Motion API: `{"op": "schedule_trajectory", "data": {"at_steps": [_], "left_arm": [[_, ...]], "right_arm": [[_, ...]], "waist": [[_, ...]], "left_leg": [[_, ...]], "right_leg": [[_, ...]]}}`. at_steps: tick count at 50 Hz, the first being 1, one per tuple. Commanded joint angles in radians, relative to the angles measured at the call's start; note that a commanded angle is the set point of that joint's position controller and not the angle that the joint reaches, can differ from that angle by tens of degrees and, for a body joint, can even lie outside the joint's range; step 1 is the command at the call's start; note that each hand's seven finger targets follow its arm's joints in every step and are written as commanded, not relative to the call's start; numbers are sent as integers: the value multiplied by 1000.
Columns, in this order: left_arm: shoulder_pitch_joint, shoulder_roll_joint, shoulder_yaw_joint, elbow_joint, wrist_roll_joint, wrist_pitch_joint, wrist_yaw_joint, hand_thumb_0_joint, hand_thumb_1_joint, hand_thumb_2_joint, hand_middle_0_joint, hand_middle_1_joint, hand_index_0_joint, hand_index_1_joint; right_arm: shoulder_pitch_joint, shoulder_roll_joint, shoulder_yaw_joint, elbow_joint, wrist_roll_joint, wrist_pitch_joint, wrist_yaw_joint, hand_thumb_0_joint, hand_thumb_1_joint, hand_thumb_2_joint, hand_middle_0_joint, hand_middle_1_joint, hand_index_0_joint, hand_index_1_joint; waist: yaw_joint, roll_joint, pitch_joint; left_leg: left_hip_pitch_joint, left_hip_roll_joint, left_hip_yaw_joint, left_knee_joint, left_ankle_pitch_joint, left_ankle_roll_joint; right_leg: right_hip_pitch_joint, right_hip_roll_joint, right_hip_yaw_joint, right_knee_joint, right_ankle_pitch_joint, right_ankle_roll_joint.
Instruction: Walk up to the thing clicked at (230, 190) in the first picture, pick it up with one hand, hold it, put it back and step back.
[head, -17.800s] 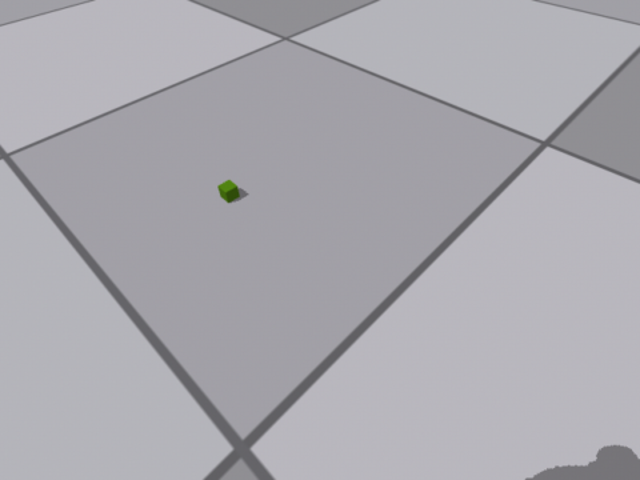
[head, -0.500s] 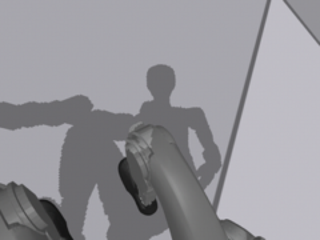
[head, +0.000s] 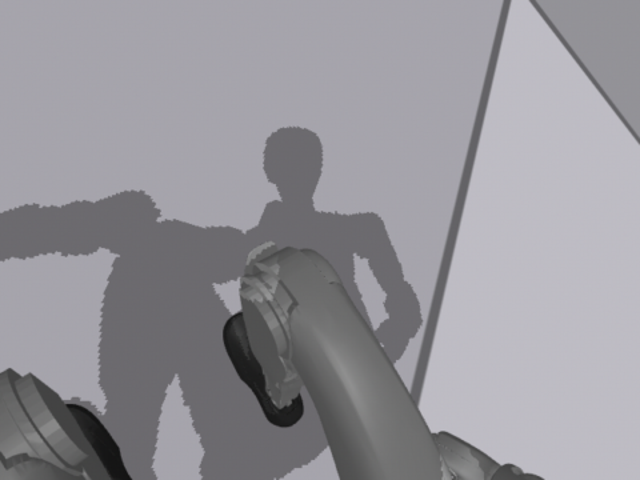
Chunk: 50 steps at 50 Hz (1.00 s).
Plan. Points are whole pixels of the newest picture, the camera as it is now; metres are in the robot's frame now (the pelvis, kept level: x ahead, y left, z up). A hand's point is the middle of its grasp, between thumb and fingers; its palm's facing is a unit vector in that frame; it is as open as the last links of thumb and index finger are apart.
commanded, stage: rest palm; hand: left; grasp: from above
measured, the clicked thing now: out of the picture +0.44 +0.36 -0.29
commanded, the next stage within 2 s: close in 0.18 s
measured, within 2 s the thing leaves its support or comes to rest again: neither
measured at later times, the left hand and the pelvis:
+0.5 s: hand out of the picture +0.44 +0.34 -0.26, palm faces -0.25 -0.37 -0.90, open 12.5 cm; pelvis +0.00 +0.00 +0.00, yaw -1 degrees
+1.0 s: hand out of the picture +0.44 +0.35 -0.26, palm faces -0.25 -0.37 -0.89, open 10.8 cm; pelvis +0.00 +0.00 +0.01, yaw -1 degrees
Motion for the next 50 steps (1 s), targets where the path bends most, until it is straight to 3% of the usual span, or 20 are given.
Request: {"op": "schedule_trajectory", "data": {"at_steps": [1,4,8,9,12,14,15,16,22,24,29,35,43,45,50], "left_arm": [[-231,185,-26,-94,3,-3,51,0,-443,890,-193,-935,-183,-942],[-234,187,-36,-108,-5,3,56,0,-447,897,-194,-938,-183,-947],[-237,219,-18,-129,-10,10,63,0,-407,904,-230,-925,-215,-937],[-226,200,-23,-115,-5,17,59,0,-413,891,-225,-910,-209,-922],[-236,220,-21,-137,-12,24,54,0,-417,892,-216,-911,-201,-923],[-216,183,-35,-112,-13,35,51,0,-388,898,-226,-927,-215,-935],[-242,209,-33,-148,-14,32,47,0,-308,818,-267,-909,-273,-900],[-220,186,-34,-110,-17,38,46,0,-286,788,-283,-891,-289,-881],[-218,184,-47,-128,-21,37,36,0,-201,720,-334,-841,-347,-824],[-209,193,-43,-139,-25,35,31,0,-202,713,-334,-841,-348,-824],[-213,185,-49,-134,-23,36,31,0,-172,698,-358,-820,-372,-803],[-224,218,-20,-150,-19,37,39,0,-88,636,-416,-772,-435,-750],[-224,175,-53,-152,-20,49,18,0,-9,592,-481,-707,-497,-687],[-226,204,-32,-165,-28,45,23,0,0,581,-484,-720,-504,-695],[-216,211,-26,-165,-25,46,15,0,52,548,-516,-685,-539,-658]], "right_arm": [[221,-338,-81,31,1,-3,-6,0,-917,-910,198,300,199,300],[201,-343,-75,25,-1,-8,-3,0,-920,-912,198,300,199,300],[199,-353,-81,14,2,-4,-5,0,-920,-912,198,300,199,300],[209,-339,-72,16,2,-3,-1,0,-919,-912,198,300,199,300],[199,-347,-71,15,7,-2,-1,0,-918,-912,198,300,199,300],[201,-347,-76,-1,9,4,-2,0,-917,-911,198,300,199,300],[205,-341,-69,15,9,3,-3,0,-910,-907,199,300,199,300],[205,-348,-76,6,11,3,-2,0,-908,-906,199,300,199,300],[209,-350,-76,0,15,5,-8,0,-904,-904,199,300,199,300],[209,-343,-74,-3,15,8,-12,0,-906,-905,199,300,199,300],[216,-337,-69,2,11,11,-15,0,-905,-904,199,300,199,300],[219,-340,-72,9,11,12,-17,0,-904,-904,199,300,199,300],[222,-334,-75,5,17,10,-15,0,-899,-902,199,300,199,300],[236,-340,-78,6,15,14,-17,0,-902,-903,199,300,199,300],[222,-331,-77,11,19,14,-20,0,-899,-902,199,300,199,300]], "waist": [[-76,553,-625],[-80,559,-608],[-74,558,-619],[-74,567,-625],[-72,593,-622],[-79,569,-641],[-77,578,-619],[-77,571,-621],[-78,556,-627],[-66,553,-638],[-80,552,-624],[-70,568,-636],[-78,558,-635],[-66,553,-648],[-61,559,-635]], "left_leg": [[502,40,91,-250,203,-9],[498,38,91,-244,191,-10],[499,40,91,-250,180,-9],[517,41,85,-254,213,-14],[526,45,81,-258,217,-17],[518,46,80,-254,227,-14],[511,42,86,-250,214,-13],[511,45,79,-257,215,-14],[495,42,80,-262,194,-11],[502,43,83,-259,202,-11],[498,39,88,-257,211,-9],[503,43,88,-262,202,-10],[508,41,81,-267,216,-11],[502,40,91,-260,216,-7],[494,40,90,-270,193,-10]], "right_leg": [[355,32,-112,-220,286,-71],[347,27,-113,-220,282,-67],[367,31,-107,-232,276,-67],[362,26,-113,-216,296,-70],[354,27,-116,-207,298,-72],[372,34,-118,-219,311,-71],[358,29,-117,-215,302,-70],[356,32,-120,-219,298,-72],[367,35,-123,-228,281,-72],[385,38,-116,-230,293,-72],[382,39,-115,-236,300,-71],[379,39,-114,-237,288,-72],[358,35,-116,-228,296,-74],[388,41,-110,-241,302,-72],[365,40,-111,-236,274,-75]]}}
